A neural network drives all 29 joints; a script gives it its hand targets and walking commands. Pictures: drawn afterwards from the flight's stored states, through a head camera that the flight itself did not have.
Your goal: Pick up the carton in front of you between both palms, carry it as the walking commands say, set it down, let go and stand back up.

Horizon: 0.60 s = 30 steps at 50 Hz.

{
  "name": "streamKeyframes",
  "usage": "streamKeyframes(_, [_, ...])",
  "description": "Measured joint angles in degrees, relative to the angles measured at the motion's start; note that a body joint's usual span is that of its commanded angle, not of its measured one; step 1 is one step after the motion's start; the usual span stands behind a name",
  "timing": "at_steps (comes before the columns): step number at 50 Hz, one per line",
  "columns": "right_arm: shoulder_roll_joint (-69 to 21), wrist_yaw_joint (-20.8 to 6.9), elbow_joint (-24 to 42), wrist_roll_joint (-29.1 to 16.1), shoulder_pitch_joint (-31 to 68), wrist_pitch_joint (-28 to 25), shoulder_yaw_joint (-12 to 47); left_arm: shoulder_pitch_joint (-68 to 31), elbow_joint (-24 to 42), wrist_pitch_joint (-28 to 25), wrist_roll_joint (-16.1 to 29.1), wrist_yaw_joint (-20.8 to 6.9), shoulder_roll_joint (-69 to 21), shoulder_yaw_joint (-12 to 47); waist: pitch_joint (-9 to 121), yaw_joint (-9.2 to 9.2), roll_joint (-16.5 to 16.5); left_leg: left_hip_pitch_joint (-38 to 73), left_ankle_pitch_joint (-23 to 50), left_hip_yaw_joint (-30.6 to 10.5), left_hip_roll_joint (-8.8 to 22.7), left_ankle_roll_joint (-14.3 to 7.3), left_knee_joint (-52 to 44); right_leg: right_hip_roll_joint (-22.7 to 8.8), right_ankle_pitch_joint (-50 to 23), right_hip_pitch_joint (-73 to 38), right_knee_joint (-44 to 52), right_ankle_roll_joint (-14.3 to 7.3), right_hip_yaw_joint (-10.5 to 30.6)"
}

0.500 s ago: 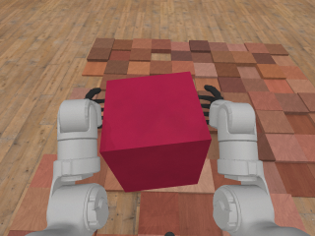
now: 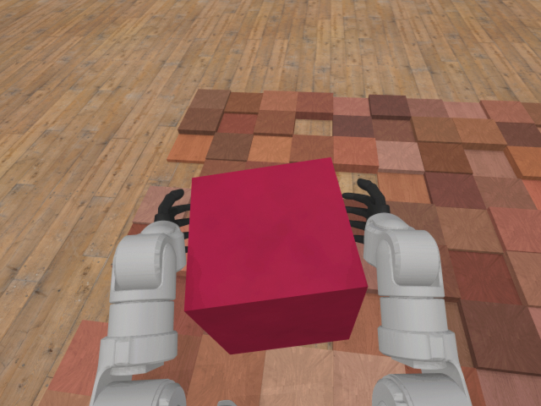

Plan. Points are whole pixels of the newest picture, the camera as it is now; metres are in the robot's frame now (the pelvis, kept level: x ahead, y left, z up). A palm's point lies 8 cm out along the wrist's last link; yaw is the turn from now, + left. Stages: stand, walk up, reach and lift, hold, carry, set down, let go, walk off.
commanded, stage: carry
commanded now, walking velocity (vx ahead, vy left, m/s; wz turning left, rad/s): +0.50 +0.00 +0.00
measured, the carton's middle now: (276, 264) +0.35 +0.01 +0.01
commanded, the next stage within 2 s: none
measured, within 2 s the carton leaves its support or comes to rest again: neither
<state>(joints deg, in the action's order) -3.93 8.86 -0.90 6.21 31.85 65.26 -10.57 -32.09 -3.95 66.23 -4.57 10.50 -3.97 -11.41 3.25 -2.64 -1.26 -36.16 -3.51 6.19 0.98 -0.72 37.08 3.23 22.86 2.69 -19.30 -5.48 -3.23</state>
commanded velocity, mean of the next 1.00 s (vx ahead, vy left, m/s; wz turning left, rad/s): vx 0.50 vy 0.00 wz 0.00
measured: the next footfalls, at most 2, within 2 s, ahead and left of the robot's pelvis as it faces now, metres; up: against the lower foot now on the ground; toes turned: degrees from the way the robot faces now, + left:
left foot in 0.02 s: +0.19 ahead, +0.10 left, +0.01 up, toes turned +7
right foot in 0.44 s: +0.43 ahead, -0.11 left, +0.01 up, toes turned -4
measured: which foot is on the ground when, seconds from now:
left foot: up 0.00-0.00, down 0.02-0.46, up 0.48-0.90, down 0.92-1.00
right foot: down 0.00-0.10, up 0.12-0.42, down 0.44-0.94, up 0.96-1.00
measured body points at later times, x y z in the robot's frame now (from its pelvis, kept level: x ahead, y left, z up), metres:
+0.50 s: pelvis +0.30 -0.04 -0.01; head +0.30 -0.05 +0.44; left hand +0.66 +0.12 +0.14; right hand +0.68 -0.18 +0.13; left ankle +0.17 +0.09 -0.67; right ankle +0.39 -0.10 -0.72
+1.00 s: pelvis +0.62 -0.05 +0.02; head +0.65 -0.06 +0.47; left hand +1.01 +0.09 +0.13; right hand +1.00 -0.21 +0.13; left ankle +0.68 +0.03 -0.71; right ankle +0.46 -0.12 -0.64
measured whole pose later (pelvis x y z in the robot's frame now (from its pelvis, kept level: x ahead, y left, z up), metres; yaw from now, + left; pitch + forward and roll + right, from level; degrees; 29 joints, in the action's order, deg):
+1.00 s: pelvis +0.62 -0.05 +0.02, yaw +0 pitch +4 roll +4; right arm -2.8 10.4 -15.2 7.0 44.8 70.8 -10.3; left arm -44.4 -14.2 71.8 -6.5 10.1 0.3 -15.3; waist 1.8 2.8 2.8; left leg -23.6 -9.9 10.9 -3.0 -6.1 28.6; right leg 1.6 19.4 16.4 -59.8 -1.2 0.1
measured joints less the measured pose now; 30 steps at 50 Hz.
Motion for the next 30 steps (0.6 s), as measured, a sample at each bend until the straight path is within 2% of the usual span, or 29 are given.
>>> streamKeyframes(1, [-0.1, 0.0, 0.4, 0.1, -0.2, 0.3, 0.1, 0.2, 0.4, 0.4, 0.2, 0.1, 0.1, 0.2, 0.5, -0.09, 0.2, 1.0, -0.4, 0.9, -0.6, -0.8, -2.1, 0.0, 1.8, -1.3, -0.7, 0.2, 0.2])
streamKeyframes(2, [-0.5, 0.0, 0.5, 0.3, -0.5, 0.4, 0.2, 0.5, 0.7, 0.8, 0.4, 0.1, 0.5, 0.4, 1.1, 0.06, 1.1, 2.8, -3.6, 2.2, -1.4, -2.2, -3.6, -0.4, 3.5, -2.2, -2.1, 0.4, 0.2])
streamKeyframes(3, [-1.0, 0.0, 0.3, 0.6, -0.7, 0.4, 0.3, 0.8, 0.9, 1.2, 0.7, 0.0, 0.9, 0.5, 1.5, 0.55, 2.5, 5.5, -8.4, 3.1, -2.4, -2.5, -5.4, -1.5, 5.0, -2.2, -5.0, 0.8, -0.1])
streamKeyframes(5, [-1.9, 0.1, -0.9, 1.3, 0.1, 0.5, 0.8, 0.9, 1.3, 2.2, 1.1, -0.3, 2.1, 0.0, 1.0, 1.83, 5.2, 8.9, -13.5, 4.5, -4.2, -2.6, -7.0, -4.0, -0.3, 2.6, -19.5, 2.5, 0.1])
streamKeyframes(6, [-2.1, 0.2, -1.4, 1.6, 0.9, 0.6, 1.2, 0.8, 1.7, 2.6, 1.3, -0.6, 2.6, -0.3, 0.2, 2.57, 4.7, 9.6, -13.9, 4.5, -3.9, -3.0, -6.6, -3.4, 0.9, 7.0, -30.5, 3.7, 1.2])
streamKeyframes(8, [-2.1, 0.5, -0.4, 1.6, 0.9, 1.1, 1.7, 0.1, 2.3, 3.4, 1.3, -0.8, 3.0, -0.6, -1.3, 4.30, 3.1, 11.7, -14.7, 3.6, -3.3, -4.4, -7.1, -1.8, 2.9, 15.9, -47.5, 4.5, 2.3])
streamKeyframes(10, [-1.9, 1.1, 1.8, 0.6, 0.1, 1.8, 1.4, -1.0, 3.0, 4.4, 0.7, -0.9, 2.6, -0.4, -2.3, 5.48, 2.2, 14.6, -15.1, 2.6, -2.7, -4.0, -9.5, -2.1, 1.7, 23.4, -53.1, 4.3, 2.1])
streamKeyframes(12, [-1.4, 1.7, 3.5, -0.8, 0.1, 2.3, 0.7, -2.2, 3.5, 4.7, 0.0, -1.0, 2.0, -0.3, -2.9, 6.46, 1.6, 17.4, -15.8, 1.8, -2.1, -3.3, -11.4, -3.4, 0.5, 29.1, -50.5, 4.2, 1.8])
streamKeyframes(14, [-0.8, 2.0, 3.8, -1.9, 1.2, 2.4, 0.0, -3.3, 3.6, 4.6, -0.5, -1.0, 1.6, -0.5, -3.0, 7.18, 1.4, 20.0, -16.9, 1.1, -1.4, -3.1, -12.8, -4.6, 0.1, 33.0, -43.8, 4.4, 1.4])
streamKeyframes(18, [0.5, 2.1, 0.6, -3.1, 4.6, 2.3, -0.9, -5.5, 2.4, 4.8, -1.7, -0.9, 1.7, -0.8, -1.8, 7.48, 1.0, 25.3, -20.4, 0.3, 0.3, -1.0, -14.1, -5.5, -5.7, 33.6, -22.9, 4.6, -0.7])
streamKeyframes(20, [1.3, 1.5, -1.9, -3.2, 6.2, 2.7, -1.2, -6.9, 0.4, 5.0, -2.1, -0.8, 1.9, -0.7, -0.9, 6.38, 0.6, 27.4, -23.7, 0.2, 1.7, 0.4, -11.8, -4.8, -9.9, 31.3, -16.4, 4.3, -3.5])
streamKeyframes(22, [2.0, 0.8, -4.2, -2.6, 7.2, 3.4, -1.4, -8.6, -2.2, 5.4, -2.5, -0.5, 2.0, -0.4, 0.3, 4.86, 1.8, 27.3, -25.8, 1.2, 2.6, 1.9, -3.9, -4.3, -10.6, 26.7, -12.0, 2.8, -4.9])
streamKeyframes(23, [2.6, 0.2, -5.4, -2.1, 7.8, 3.8, -1.4, -9.5, -3.6, 5.4, -2.8, -0.2, 1.9, -0.3, 0.8, 3.76, 2.6, 25.4, -24.7, 0.9, 2.6, 1.6, 3.3, -4.3, -15.6, 26.0, -12.6, 1.2, -4.5])
streamKeyframes(24, [3.2, -0.4, -7.1, -1.7, 8.3, 4.0, -1.2, -9.8, -4.8, 5.1, -3.0, 0.3, 1.5, -0.4, 0.8, 2.46, 2.1, 22.9, -24.6, -1.1, 2.6, 1.1, 11.3, -3.8, -16.0, 25.8, -15.3, 0.1, -4.6])
streamKeyframes(26, [3.3, -1.2, -10.2, -0.8, 8.3, 4.6, -1.2, -9.3, -6.8, 5.5, -2.6, 1.8, 1.1, -0.2, 0.8, 0.80, 0.9, 17.0, -23.6, -4.7, 1.5, -0.1, 24.9, -2.7, -11.0, 23.7, -16.9, -0.8, -4.6])
streamKeyframes(28, [3.0, -1.2, -11.4, -0.2, 7.5, 5.9, -1.0, -8.6, -8.7, 6.2, -1.9, 1.9, 1.3, -0.4, 0.8, -0.14, 0.2, 11.4, -21.2, -5.4, 1.0, -0.9, 31.1, -2.1, -9.1, 20.9, -15.1, -0.6, -4.6])
streamKeyframes(30, [2.5, -0.4, -11.8, 0.3, 7.3, 6.7, -0.5, -8.4, -10.3, 6.2, -0.8, 2.3, 1.6, -0.8, 0.5, -0.57, 0.1, 7.2, -18.9, -4.8, 1.1, -1.1, 30.1, -1.8, -9.0, 18.1, -12.3, -0.5, -4.4])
